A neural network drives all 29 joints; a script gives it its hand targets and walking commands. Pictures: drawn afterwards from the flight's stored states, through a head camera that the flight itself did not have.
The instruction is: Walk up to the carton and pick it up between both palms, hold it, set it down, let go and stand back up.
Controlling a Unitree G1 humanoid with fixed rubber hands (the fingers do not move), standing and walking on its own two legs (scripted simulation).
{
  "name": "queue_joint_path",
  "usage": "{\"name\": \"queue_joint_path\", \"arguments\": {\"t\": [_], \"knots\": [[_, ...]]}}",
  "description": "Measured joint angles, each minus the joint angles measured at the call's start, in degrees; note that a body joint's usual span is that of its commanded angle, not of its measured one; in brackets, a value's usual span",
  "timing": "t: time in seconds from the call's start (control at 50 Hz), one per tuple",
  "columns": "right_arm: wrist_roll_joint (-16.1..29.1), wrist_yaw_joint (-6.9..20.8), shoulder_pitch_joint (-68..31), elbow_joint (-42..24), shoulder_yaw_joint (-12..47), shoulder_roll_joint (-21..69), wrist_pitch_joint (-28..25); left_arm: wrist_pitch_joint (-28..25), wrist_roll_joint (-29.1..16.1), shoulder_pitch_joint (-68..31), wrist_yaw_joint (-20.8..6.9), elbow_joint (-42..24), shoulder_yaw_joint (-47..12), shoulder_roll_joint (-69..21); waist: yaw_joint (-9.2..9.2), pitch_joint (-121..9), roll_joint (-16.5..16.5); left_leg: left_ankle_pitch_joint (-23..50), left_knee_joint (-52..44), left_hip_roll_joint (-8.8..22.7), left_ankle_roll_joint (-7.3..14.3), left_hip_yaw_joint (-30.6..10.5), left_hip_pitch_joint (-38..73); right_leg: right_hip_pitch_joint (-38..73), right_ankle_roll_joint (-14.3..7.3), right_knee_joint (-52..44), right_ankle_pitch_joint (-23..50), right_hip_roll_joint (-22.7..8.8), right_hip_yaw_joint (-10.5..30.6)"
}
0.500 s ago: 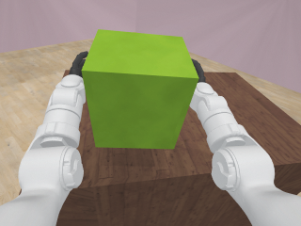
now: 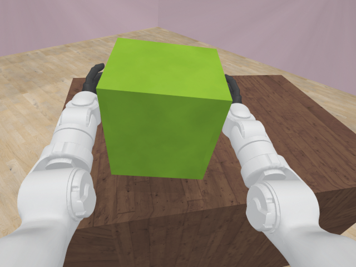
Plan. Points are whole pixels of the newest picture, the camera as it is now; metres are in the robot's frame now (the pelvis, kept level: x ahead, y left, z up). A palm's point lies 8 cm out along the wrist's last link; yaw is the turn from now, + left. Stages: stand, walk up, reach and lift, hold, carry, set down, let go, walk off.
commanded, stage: set down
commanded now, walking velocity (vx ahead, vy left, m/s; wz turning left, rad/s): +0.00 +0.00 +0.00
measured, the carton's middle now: (162, 113) +0.43 +0.01 +0.19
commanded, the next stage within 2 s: none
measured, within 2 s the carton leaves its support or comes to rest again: neither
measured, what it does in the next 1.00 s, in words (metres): stands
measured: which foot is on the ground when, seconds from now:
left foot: down 0.00-1.00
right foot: down 0.00-1.00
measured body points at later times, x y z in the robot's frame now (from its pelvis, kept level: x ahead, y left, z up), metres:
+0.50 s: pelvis +0.00 +0.00 +0.00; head -0.01 +0.04 +0.45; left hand +0.47 +0.17 +0.18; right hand +0.42 -0.14 +0.18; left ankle +0.01 +0.08 -0.75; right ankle -0.04 -0.13 -0.75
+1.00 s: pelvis -0.01 +0.01 +0.00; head +0.00 +0.04 +0.45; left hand +0.46 +0.17 +0.16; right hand +0.42 -0.14 +0.16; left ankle +0.01 +0.08 -0.75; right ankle -0.04 -0.13 -0.75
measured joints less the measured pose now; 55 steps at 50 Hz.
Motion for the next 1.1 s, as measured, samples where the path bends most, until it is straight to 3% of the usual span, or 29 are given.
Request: {"name": "queue_joint_path", "arguments": {"t": [0.46, 0.72, 1.1], "knots": [[-6.8, 0.5, 3.1, -3.2, -6.6, 4.2, -2.9, -3.5, 0.7, 1.2, -1.6, 1.6, 0.8, 0.4, 0.02, 1.0, -0.4, 0.2, 0.1, 0.1, 0.1, 1.0, -2.0, -2.2, 0.2, 0.2, 0.2, -0.4, -0.7], [-12.7, 1.5, 3.7, -6.0, -11.6, 6.5, -3.9, -5.7, 3.2, -0.5, -3.4, 5.7, 4.8, 0.4, 0.28, 1.6, -0.1, 1.2, -1.2, -0.2, 0.5, 2.0, -2.2, -3.5, 0.6, 1.2, 0.3, -0.9, -0.6], [-18.9, 3.6, 7.1, -9.0, -17.6, 9.5, -7.8, -7.5, 6.1, 1.6, -4.3, 3.8, 7.1, -1.6, 0.97, 3.2, -0.6, 2.0, -2.0, -0.2, 0.7, 2.9, -2.8, -4.8, 0.7, 1.7, 0.4, -1.4, -1.2]]}}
